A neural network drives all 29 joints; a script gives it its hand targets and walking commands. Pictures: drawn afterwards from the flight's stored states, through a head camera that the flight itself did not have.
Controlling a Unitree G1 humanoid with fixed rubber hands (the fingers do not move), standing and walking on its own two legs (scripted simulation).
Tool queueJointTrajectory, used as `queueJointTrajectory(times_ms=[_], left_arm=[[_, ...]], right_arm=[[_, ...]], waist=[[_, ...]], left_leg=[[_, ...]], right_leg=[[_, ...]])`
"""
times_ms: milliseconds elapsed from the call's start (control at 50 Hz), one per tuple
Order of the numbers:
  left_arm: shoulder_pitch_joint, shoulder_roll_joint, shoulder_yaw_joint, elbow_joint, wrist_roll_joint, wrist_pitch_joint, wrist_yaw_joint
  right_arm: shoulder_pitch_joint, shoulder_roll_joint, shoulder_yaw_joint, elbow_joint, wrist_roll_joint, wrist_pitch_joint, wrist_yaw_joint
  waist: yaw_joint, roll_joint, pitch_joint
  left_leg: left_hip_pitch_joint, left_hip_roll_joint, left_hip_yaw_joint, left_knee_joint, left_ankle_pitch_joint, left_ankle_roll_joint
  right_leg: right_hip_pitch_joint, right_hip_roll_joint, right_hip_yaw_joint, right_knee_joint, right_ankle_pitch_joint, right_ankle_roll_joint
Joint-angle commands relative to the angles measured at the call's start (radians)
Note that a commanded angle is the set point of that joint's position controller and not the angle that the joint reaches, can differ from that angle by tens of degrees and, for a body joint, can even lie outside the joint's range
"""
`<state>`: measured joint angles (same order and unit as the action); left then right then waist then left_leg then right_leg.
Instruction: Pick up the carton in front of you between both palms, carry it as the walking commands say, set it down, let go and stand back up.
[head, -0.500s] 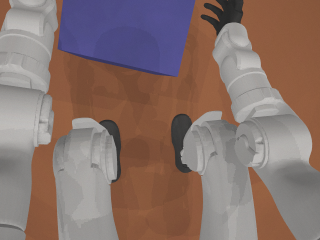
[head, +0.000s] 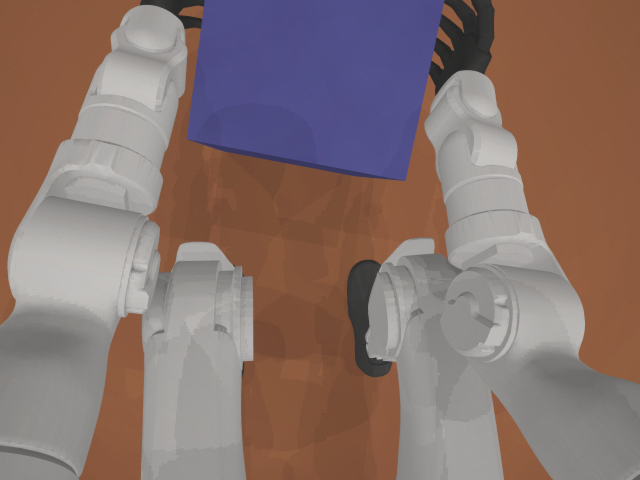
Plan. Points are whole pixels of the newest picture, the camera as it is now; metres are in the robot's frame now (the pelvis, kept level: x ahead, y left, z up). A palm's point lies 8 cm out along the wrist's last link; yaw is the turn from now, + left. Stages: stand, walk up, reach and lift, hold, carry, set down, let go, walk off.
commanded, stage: reach and lift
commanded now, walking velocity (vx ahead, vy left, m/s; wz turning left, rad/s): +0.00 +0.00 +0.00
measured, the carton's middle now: (308, 81) +0.51 +0.03 -0.22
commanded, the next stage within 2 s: none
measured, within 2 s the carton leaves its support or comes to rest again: neither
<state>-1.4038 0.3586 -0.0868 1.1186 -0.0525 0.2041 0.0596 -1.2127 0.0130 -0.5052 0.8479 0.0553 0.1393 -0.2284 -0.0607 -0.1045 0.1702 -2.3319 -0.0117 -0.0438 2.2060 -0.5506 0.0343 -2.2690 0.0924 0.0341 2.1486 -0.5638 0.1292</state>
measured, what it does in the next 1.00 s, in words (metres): rises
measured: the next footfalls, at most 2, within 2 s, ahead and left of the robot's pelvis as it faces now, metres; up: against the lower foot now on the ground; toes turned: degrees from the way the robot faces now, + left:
none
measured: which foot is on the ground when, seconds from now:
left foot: down 0.00-1.00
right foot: down 0.00-1.00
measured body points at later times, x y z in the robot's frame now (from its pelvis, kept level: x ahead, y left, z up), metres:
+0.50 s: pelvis +0.00 -0.02 +0.12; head +0.25 +0.03 +0.49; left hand +0.50 +0.18 +0.04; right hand +0.49 -0.12 +0.05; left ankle +0.11 +0.11 -0.33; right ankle +0.12 -0.14 -0.33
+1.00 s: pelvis +0.04 -0.02 +0.24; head +0.19 +0.03 +0.67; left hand +0.45 +0.18 +0.20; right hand +0.46 -0.12 +0.21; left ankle +0.11 +0.11 -0.33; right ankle +0.12 -0.14 -0.33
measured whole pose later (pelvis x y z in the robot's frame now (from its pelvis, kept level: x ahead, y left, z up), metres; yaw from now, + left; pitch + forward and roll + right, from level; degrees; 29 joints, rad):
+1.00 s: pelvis +0.04 -0.02 +0.24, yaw +6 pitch +32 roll -1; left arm -0.71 -0.02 0.31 0.70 0.22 0.36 0.02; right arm -0.61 0.17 -0.46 0.55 -0.17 0.31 -0.11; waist -0.03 -0.03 -0.25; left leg -1.47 -0.04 -0.06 1.39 -0.48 -0.01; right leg -1.44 0.06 0.07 1.39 -0.50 0.04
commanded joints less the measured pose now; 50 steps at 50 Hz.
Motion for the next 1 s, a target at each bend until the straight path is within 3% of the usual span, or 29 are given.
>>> queueJointTrajectory(times_ms=[0,60,100,180,220,340,480,560,680,800,980], left_arm=[[-0.507,-1.049,-0.211,-0.407,-0.09,-0.042,-0.217],[-0.433,-1.125,-0.2,-0.447,-0.053,0.004,-0.204],[-0.391,-1.171,-0.188,-0.44,-0.037,0.034,-0.213],[-0.331,-1.237,-0.106,-0.332,0.019,0.073,-0.255],[-0.31,-1.236,-0.037,-0.268,0.058,0.082,-0.277],[-0.238,-1.232,0.1,-0.19,0.151,0.084,-0.313],[-0.18,-1.281,0.063,-0.277,0.148,0.09,-0.328],[-0.147,-1.338,-0.03,-0.37,0.1,0.105,-0.326],[-0.076,-1.403,-0.132,-0.458,0.051,0.124,-0.309],[0.032,-1.443,-0.135,-0.459,0.068,0.128,-0.288],[0.181,-1.473,-0.099,-0.438,0.117,0.117,-0.27]], right_arm=[[-0.602,0.929,0.499,-0.184,0.089,0.035,0.273],[-0.64,0.929,0.582,-0.306,0.084,0.061,0.272],[-0.644,0.918,0.597,-0.339,0.059,0.079,0.273],[-0.58,0.934,0.512,-0.252,-0.04,0.116,0.272],[-0.55,0.946,0.46,-0.202,-0.088,0.13,0.276],[-0.518,1.025,0.447,-0.176,-0.133,0.15,0.302],[-0.435,1.122,0.551,-0.225,-0.102,0.172,0.322],[-0.367,1.152,0.633,-0.262,-0.067,0.185,0.33],[-0.246,1.157,0.697,-0.281,-0.047,0.196,0.339],[-0.13,1.158,0.694,-0.251,-0.06,0.198,0.363],[0.023,1.166,0.667,-0.198,-0.1,0.192,0.393]], waist=[[0.065,0.322,-1.471],[0.077,0.317,-1.519],[0.056,0.299,-1.471],[0.001,0.272,-1.224],[-0.009,0.256,-1.147],[0.041,0.162,-1.169],[0.084,0.104,-1.31],[0.083,0.123,-1.375],[0.055,0.173,-1.351],[0.047,0.187,-1.23],[0.056,0.148,-1.067]], left_leg=[[1.126,-0.084,0.04,-0.247,0.566,-0.04],[1.15,-0.1,0.065,-0.297,0.493,-0.047],[1.067,-0.108,0.078,-0.344,0.368,-0.049],[0.841,-0.116,0.079,-0.449,0.093,-0.044],[0.775,-0.119,0.079,-0.489,0.028,-0.034],[0.776,-0.131,0.095,-0.561,0.075,-0.013],[0.908,-0.14,0.109,-0.627,0.179,-0.009],[1.022,-0.144,0.106,-0.669,0.243,-0.023],[1.164,-0.15,0.087,-0.755,0.278,-0.046],[1.275,-0.152,0.061,-0.868,0.272,-0.054],[1.448,-0.143,0.023,-1.045,0.287,-0.04]], right_leg=[[0.382,0.095,-0.195,-0.122,0.349,-0.063],[0.427,0.104,-0.192,-0.174,0.301,-0.069],[0.479,0.104,-0.187,-0.22,0.237,-0.079],[0.503,0.1,-0.172,-0.314,0.092,-0.093],[0.515,0.098,-0.161,-0.36,0.063,-0.094],[0.607,0.105,-0.14,-0.478,0.089,-0.078],[0.754,0.113,-0.124,-0.574,0.165,-0.058],[0.831,0.116,-0.116,-0.615,0.214,-0.059],[0.916,0.114,-0.103,-0.686,0.239,-0.072],[0.984,0.105,-0.082,-0.788,0.228,-0.085],[1.14,0.089,-0.044,-0.967,0.236,-0.096]])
